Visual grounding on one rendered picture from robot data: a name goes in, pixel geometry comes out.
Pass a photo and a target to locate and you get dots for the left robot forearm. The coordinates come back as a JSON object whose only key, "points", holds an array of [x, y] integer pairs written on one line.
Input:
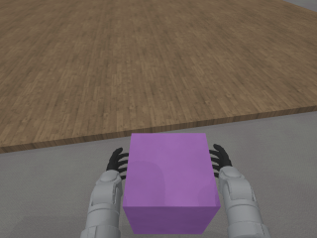
{"points": [[104, 207]]}

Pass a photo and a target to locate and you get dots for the robot right hand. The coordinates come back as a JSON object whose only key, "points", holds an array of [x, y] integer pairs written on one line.
{"points": [[223, 160]]}

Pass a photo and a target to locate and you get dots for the carton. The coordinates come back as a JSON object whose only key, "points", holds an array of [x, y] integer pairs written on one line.
{"points": [[170, 186]]}

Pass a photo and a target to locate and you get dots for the robot left hand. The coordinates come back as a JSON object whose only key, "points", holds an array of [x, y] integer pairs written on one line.
{"points": [[114, 164]]}

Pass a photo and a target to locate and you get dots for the right robot forearm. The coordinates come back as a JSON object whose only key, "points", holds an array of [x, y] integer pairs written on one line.
{"points": [[241, 206]]}

